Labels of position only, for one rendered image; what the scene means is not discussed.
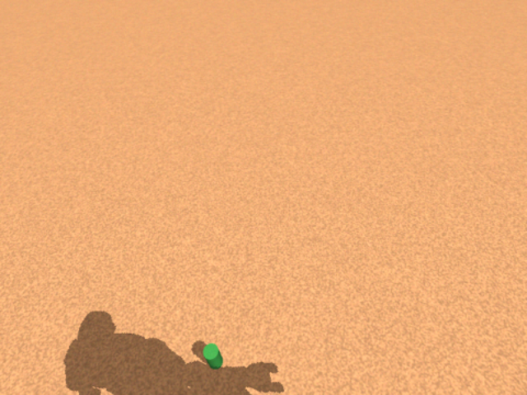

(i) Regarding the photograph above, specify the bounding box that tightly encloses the can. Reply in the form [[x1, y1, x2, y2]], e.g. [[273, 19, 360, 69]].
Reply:
[[203, 343, 223, 369]]

